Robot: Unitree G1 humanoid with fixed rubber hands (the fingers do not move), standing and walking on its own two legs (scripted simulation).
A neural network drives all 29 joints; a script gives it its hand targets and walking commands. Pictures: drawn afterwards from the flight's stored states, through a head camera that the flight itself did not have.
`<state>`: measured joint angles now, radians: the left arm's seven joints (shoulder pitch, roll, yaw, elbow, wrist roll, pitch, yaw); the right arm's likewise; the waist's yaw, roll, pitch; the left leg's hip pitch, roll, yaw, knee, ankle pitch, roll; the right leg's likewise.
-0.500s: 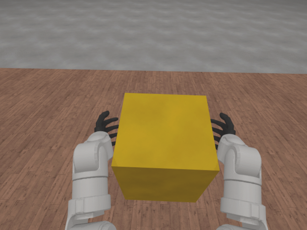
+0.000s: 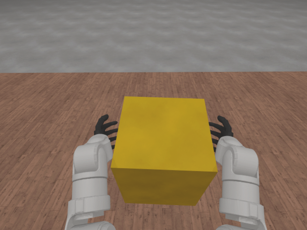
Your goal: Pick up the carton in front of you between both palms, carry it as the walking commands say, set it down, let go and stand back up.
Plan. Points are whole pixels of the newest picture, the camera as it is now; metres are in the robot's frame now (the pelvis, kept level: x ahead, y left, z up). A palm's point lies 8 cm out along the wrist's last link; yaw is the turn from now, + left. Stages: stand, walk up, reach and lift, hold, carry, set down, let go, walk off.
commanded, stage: carry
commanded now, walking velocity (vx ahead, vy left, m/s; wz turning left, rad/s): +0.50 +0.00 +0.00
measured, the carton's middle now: (161, 154) +0.33 +0.00 +0.04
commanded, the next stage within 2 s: none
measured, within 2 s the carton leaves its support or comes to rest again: neither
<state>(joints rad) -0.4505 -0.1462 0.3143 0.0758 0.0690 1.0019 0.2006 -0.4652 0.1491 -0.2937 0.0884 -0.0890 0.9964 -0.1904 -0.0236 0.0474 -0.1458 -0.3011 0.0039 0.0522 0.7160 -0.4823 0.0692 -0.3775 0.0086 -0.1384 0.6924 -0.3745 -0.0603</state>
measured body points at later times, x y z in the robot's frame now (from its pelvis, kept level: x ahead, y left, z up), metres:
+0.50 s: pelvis +0.21 +0.04 -0.04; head +0.23 +0.05 +0.41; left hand +0.56 +0.20 +0.04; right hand +0.55 -0.12 +0.04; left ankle +0.27 +0.10 -0.76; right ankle +0.06 -0.08 -0.66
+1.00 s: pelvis +0.50 +0.02 -0.10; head +0.50 +0.01 +0.35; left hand +0.85 +0.17 +0.02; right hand +0.85 -0.14 +0.01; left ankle +0.32 +0.11 -0.71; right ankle +0.57 -0.03 -0.81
